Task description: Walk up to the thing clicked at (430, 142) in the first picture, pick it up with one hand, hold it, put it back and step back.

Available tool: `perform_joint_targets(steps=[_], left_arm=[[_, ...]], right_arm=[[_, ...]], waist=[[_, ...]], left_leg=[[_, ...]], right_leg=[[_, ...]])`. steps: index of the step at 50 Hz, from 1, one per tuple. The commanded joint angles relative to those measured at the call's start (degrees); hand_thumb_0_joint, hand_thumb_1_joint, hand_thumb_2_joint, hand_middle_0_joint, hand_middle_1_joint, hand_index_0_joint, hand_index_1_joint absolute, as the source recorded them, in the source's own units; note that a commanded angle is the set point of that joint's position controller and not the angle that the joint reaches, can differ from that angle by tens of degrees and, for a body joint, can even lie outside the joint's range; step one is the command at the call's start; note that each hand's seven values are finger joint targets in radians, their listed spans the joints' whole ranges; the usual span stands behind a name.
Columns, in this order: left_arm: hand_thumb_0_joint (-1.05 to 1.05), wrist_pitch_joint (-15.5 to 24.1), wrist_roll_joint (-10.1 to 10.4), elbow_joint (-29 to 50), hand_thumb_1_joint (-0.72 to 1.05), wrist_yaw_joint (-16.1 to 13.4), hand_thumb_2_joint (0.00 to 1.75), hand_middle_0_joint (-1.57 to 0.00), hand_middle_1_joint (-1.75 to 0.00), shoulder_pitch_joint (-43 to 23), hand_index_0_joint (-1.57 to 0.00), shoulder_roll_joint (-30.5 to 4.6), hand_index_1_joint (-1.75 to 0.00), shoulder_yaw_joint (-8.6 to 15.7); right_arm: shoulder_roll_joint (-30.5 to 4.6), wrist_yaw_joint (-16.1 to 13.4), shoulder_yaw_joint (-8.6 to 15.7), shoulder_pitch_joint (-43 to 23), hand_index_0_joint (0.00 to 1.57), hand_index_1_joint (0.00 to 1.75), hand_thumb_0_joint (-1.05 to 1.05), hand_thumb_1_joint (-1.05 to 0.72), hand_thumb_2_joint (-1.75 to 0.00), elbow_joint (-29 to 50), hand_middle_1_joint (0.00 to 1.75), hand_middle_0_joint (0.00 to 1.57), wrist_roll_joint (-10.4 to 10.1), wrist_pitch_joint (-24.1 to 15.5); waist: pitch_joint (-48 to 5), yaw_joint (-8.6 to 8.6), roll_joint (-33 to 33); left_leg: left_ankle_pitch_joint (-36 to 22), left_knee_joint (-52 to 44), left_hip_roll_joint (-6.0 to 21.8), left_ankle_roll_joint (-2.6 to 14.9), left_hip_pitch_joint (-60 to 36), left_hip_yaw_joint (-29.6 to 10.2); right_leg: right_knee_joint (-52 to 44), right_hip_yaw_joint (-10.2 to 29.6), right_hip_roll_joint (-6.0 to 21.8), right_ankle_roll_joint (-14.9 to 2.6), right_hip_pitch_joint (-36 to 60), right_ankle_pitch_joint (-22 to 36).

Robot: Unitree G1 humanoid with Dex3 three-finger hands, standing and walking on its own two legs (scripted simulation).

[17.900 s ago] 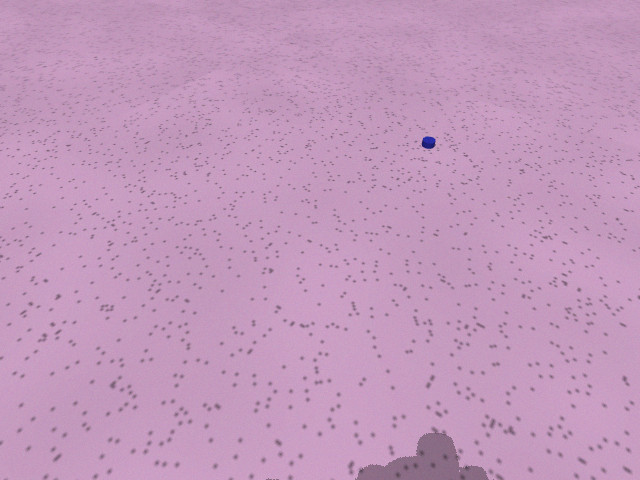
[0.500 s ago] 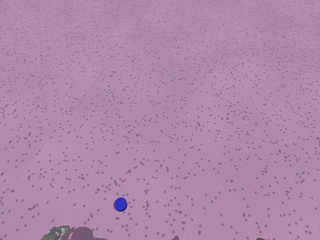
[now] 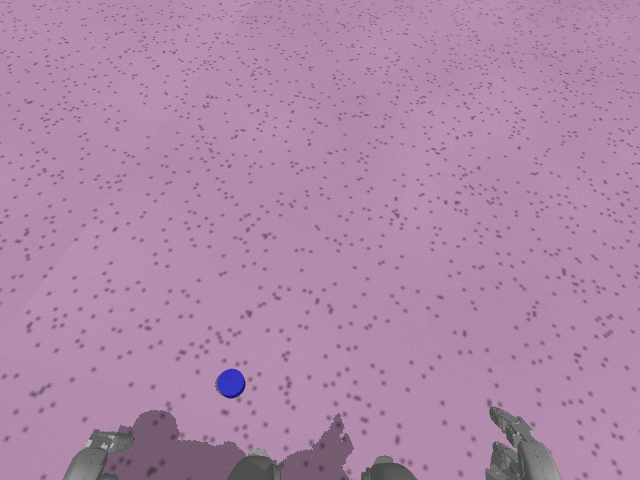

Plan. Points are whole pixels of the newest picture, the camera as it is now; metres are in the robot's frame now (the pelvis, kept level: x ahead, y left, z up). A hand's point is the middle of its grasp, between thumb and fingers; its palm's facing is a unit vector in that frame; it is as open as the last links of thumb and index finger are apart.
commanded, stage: rise first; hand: left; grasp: from above
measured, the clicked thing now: (231, 383) +0.41 +0.24 -0.68
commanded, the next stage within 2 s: none
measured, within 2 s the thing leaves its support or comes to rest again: neither
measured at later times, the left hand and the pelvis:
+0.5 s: hand out of the picture +0.12 +0.26 -0.21, palm faces -0.29 -0.77 -0.57, open 14.1 cm; pelvis -0.02 -0.01 -0.08, yaw +0 degrees
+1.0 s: hand (169, 431) +0.25 +0.30 -0.41, palm faces -0.46 -0.29 -0.84, open 13.9 cm; pelvis -0.08 -0.01 -0.28, yaw -3 degrees
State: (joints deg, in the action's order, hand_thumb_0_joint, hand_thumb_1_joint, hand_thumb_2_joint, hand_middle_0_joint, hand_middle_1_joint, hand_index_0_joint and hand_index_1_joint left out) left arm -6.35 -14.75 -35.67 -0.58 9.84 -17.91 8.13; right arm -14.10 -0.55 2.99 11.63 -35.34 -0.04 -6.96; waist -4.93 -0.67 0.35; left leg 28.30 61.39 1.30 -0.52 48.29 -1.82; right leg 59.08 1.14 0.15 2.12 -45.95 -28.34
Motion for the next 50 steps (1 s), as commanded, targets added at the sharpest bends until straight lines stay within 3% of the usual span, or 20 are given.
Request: perform_joint_targets(steps=[1, 7, 15, 18, 20, 23, 26, 28, 32, 36, 39, 44, 48, 50], left_arm=[[0.00, -0.62, -1.25, 12.68, -0.55, -1.13, 0.98, -0.07, -1.07, 2.37, -0.06, -10.48, -1.07, 3.30], [0.00, -2.42, -2.21, 15.98, -0.53, -1.04, 0.95, -0.07, -1.07, 7.14, -0.07, -9.48, -1.06, 2.82], [0.00, -2.52, -4.04, 21.19, -0.53, -1.15, 0.95, -0.08, -1.06, 11.28, -0.08, -10.35, -1.05, 4.19], [0.00, -2.41, -4.50, 22.88, -0.53, -0.98, 0.96, -0.07, -1.06, 12.65, -0.07, -10.58, -1.06, 3.98], [0.00, -1.54, -5.56, 23.47, -0.56, -1.08, 0.97, -0.08, -1.06, 6.52, -0.07, -12.41, -1.06, 3.89], [0.00, 1.70, -9.28, 17.68, -0.54, -1.65, 0.95, -0.08, -1.06, -1.31, -0.08, -15.31, -1.06, 4.43], [0.00, 6.35, -12.82, 13.75, -0.50, -2.46, 0.94, -0.07, -1.06, -6.11, -0.08, -17.29, -1.05, 4.82], [0.00, 9.82, -14.89, 13.50, -0.50, -2.67, 0.95, -0.07, -1.06, -8.35, -0.08, -16.68, -1.05, 2.83], [0.00, 15.23, -20.32, 7.58, -0.49, -4.76, 0.95, -0.10, -1.04, -14.57, -0.11, -22.02, -1.04, 4.64], [0.00, 17.01, -25.92, 1.09, -0.54, -7.80, 0.99, -0.10, -1.04, -18.15, -0.09, -26.46, -1.05, 7.58], [0.00, 17.64, -28.77, -1.47, -0.53, -9.04, 1.00, -0.09, -1.04, -25.60, -0.09, -26.12, -1.05, 5.94], [0.00, 19.81, -33.63, -6.15, -0.52, -9.42, 1.01, -0.10, -1.00, -34.58, -0.09, -32.20, -1.01, 7.85], [0.00, 22.13, -37.30, -7.20, -0.50, -10.71, 1.00, -0.11, -0.98, -42.51, -0.10, -33.82, -0.99, 6.87], [0.00, 23.23, -38.97, -9.99, -0.52, -11.58, 1.02, -0.09, -0.98, -45.25, -0.08, -35.07, -1.00, 6.99]], right_arm=[[-8.65, -0.80, 3.08, 1.15, 0.20, 0.30, 0.00, -0.93, -0.91, 8.36, 0.30, 0.20, -0.34, -2.59], [-8.32, -0.31, 2.73, 0.21, 0.20, 0.30, 0.00, -0.92, -0.91, 10.22, 0.30, 0.20, -0.04, -3.38], [-8.09, 0.66, 2.66, -1.72, 0.20, 0.30, 0.00, -0.91, -0.90, 12.87, 0.30, 0.20, -0.39, -4.23], [-8.17, 0.88, 2.80, -2.19, 0.20, 0.30, 0.00, -0.91, -0.90, 13.00, 0.30, 0.20, -0.58, -4.29], [-8.54, 0.92, 2.77, -2.85, 0.20, 0.30, 0.00, -0.92, -0.91, 12.71, 0.30, 0.20, -0.60, -4.55], [-8.64, 0.84, 2.62, -3.87, 0.20, 0.30, 0.00, -0.92, -0.91, 11.29, 0.30, 0.20, -0.67, -5.30], [-9.30, 0.90, 2.98, -4.32, 0.20, 0.30, 0.00, -0.91, -0.90, 9.52, 0.30, 0.20, -0.09, -6.21], [-10.03, 0.99, 3.49, -4.58, 0.20, 0.30, 0.00, -0.89, -0.90, 8.60, 0.30, 0.20, 0.01, -6.84], [-11.06, 1.43, 3.44, -4.45, 0.20, 0.30, 0.00, -0.89, -0.90, 5.72, 0.30, 0.20, 0.25, -6.82], [-12.26, 2.02, 3.82, -3.90, 0.20, 0.30, 0.00, -0.91, -0.90, 3.97, 0.30, 0.20, 0.20, -5.50], [-12.32, 2.57, 4.03, -2.86, 0.20, 0.30, 0.00, -0.89, -0.90, 2.06, 0.30, 0.20, 0.50, -4.65], [-13.15, 3.34, 4.99, -1.26, 0.20, 0.30, 0.00, -0.87, -0.90, 0.00, 0.30, 0.20, 1.17, -3.25], [-13.11, 3.54, 4.95, -0.42, 0.20, 0.30, 0.00, -0.88, -0.90, -1.48, 0.30, 0.20, 1.86, -2.03], [-13.12, 3.74, 4.62, -0.06, 0.20, 0.30, 0.00, -0.88, -0.90, -2.23, 0.30, 0.20, 2.10, -1.42]], waist=[[-16.44, -0.93, -5.12], [-17.52, -0.91, -5.11], [-18.88, 0.45, -5.21], [-20.39, 0.44, -3.97], [-19.42, -1.10, -4.53], [-17.58, -2.21, -2.26], [-19.44, -1.66, -3.32], [-23.35, -1.64, -5.24], [-28.19, -1.07, -5.70], [-33.68, 1.42, -5.95], [-36.55, 0.57, -4.48], [-40.53, 1.49, -2.95], [-40.96, 0.65, -4.25], [-38.49, 0.27, -4.20]], left_leg=[[-21.26, -6.01, 0.20, 0.60, -11.12, -0.08], [-22.23, -1.05, 0.28, 0.65, -6.33, -0.61], [-13.19, 3.56, -0.67, 0.69, 1.77, -0.90], [-12.73, 6.09, -0.84, 0.91, 4.21, -0.78], [-9.60, 8.19, -0.87, 1.05, 7.24, -0.89], [-3.08, 13.34, -1.31, 1.69, 15.10, -0.21], [0.19, 18.02, -1.49, 1.60, 20.00, 0.54], [-0.54, 20.36, -1.41, 1.21, 20.47, 0.07], [-2.45, 28.44, -1.71, 1.30, 26.81, 0.52], [-6.41, 33.85, -1.65, 1.07, 29.74, 0.36], [-7.35, 38.41, -1.69, 1.41, 33.47, 0.91], [-2.56, 43.43, -1.68, 1.67, 39.19, 0.88], [2.39, 46.23, -1.52, 1.82, 41.43, 0.94], [5.48, 47.86, -1.78, 2.06, 45.04, 1.12]], right_leg=[[-3.42, -3.07, -1.36, -3.21, 2.32, 15.72], [1.80, -3.71, -1.40, -3.32, -2.62, 15.23], [7.43, -3.65, -1.50, -3.54, -8.85, 9.70], [9.32, -3.71, -1.64, -3.51, -10.35, 9.47], [10.86, -3.34, -1.48, -3.41, -13.92, 7.35], [13.99, -2.73, -1.35, -3.27, -19.90, 2.66], [18.52, -2.04, -1.25, -3.19, -24.98, -0.16], [22.56, -1.99, -1.33, -3.38, -28.74, 0.41], [29.31, -2.12, -1.60, -3.26, -34.56, 2.27], [35.47, -3.08, -1.84, -3.52, -39.14, 4.08], [37.84, -3.41, -2.02, -3.28, -40.84, 5.31], [42.15, -4.40, -2.29, -3.27, -43.59, 1.22], [44.22, -5.06, -2.59, -3.37, -47.80, -3.35], [45.21, -5.32, -2.79, -3.41, -50.55, -6.36]])
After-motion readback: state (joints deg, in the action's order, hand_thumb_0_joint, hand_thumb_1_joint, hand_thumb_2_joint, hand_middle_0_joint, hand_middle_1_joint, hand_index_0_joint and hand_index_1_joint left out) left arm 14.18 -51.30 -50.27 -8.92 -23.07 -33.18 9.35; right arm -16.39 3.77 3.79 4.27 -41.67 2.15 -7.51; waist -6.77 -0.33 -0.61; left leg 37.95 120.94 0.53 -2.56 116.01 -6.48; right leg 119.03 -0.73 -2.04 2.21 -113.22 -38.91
